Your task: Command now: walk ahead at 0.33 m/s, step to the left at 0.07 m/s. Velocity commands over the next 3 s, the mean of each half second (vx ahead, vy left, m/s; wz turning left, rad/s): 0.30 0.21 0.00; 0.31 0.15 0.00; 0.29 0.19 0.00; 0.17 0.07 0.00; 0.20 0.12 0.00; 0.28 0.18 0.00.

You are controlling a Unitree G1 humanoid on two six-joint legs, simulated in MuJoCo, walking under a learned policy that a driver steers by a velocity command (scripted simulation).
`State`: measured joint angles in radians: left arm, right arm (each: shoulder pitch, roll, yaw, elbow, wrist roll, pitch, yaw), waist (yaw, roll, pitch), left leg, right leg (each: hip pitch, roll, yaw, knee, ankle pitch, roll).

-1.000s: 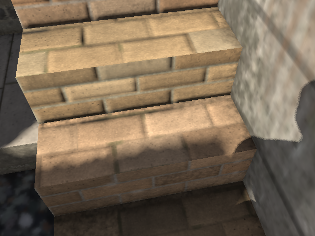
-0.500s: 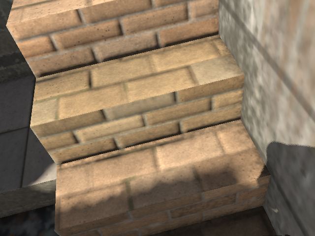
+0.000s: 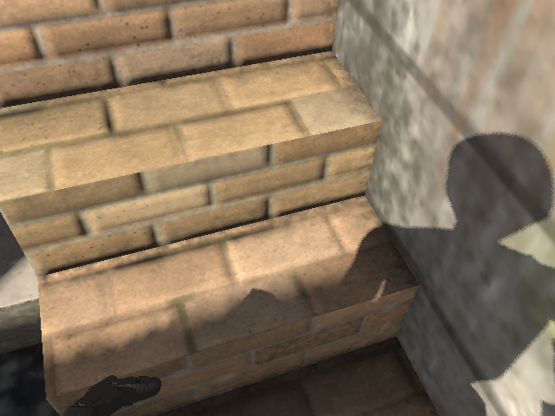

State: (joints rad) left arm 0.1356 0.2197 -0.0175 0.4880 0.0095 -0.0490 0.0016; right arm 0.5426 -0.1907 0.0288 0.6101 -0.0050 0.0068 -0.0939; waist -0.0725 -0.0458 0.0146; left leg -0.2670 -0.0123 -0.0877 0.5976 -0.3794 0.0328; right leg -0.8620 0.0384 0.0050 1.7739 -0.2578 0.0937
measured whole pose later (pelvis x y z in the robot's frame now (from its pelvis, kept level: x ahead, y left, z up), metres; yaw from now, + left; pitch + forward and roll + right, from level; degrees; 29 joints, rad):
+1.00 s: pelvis +0.13 +0.04 +0.02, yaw +0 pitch +2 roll -2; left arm 0.10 0.12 -0.09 0.67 -0.04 -0.10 -0.05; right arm 0.61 -0.13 0.02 0.92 -0.01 0.01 -0.06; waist -0.05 -0.06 0.01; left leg -0.10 -0.03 -0.01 0.32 -0.25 0.05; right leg -1.35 -0.05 -0.03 2.22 -0.27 -0.01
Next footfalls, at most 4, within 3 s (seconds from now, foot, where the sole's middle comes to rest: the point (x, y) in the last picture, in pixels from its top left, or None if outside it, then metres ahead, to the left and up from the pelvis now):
0.20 right None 0.16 -0.19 -0.76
0.66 left None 0.11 0.12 -0.76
1.12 right None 0.35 -0.06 -0.56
1.54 left None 0.31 0.23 -0.56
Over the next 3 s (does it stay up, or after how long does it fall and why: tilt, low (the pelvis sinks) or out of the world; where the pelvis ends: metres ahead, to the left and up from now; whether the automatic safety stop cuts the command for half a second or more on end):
stays up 0.49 0.15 0.36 its command is cut before an obstacle from the start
